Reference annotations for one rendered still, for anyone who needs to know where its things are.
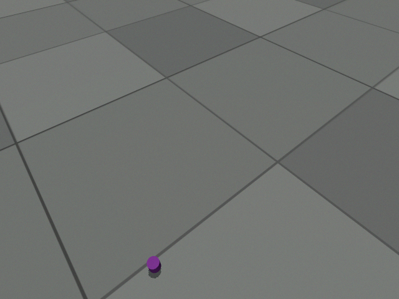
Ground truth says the tin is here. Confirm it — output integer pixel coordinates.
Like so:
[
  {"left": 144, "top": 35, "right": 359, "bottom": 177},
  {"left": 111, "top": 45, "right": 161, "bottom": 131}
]
[{"left": 147, "top": 256, "right": 161, "bottom": 273}]

